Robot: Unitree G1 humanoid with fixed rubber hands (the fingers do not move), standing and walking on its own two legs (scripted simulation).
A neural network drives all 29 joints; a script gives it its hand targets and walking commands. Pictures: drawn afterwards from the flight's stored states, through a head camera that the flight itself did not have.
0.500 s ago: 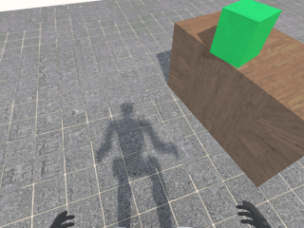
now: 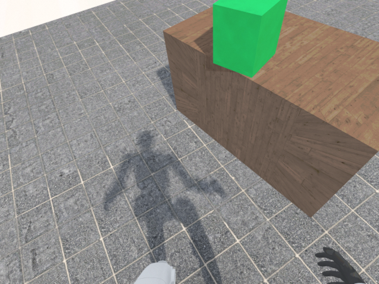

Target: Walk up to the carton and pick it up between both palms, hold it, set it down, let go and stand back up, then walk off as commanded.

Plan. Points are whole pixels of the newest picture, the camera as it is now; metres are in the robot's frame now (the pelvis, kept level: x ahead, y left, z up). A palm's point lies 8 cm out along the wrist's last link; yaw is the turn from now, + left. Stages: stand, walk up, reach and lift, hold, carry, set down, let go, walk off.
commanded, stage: walk up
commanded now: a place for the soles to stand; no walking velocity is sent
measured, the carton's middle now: (247, 31) +1.03 -0.23 -0.03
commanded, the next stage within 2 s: none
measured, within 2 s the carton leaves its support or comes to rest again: neither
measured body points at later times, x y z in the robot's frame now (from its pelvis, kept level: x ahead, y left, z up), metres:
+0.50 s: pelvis +0.17 +0.11 +0.00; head +0.19 +0.14 +0.45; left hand +0.29 +0.40 -0.13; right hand +0.23 -0.23 -0.07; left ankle +0.21 +0.16 -0.73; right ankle +0.09 -0.07 -0.65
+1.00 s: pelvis +0.28 +0.11 -0.01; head +0.29 +0.07 +0.43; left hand +0.47 +0.39 -0.09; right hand +0.25 -0.22 -0.14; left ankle +0.33 +0.25 -0.66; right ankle +0.28 +0.00 -0.73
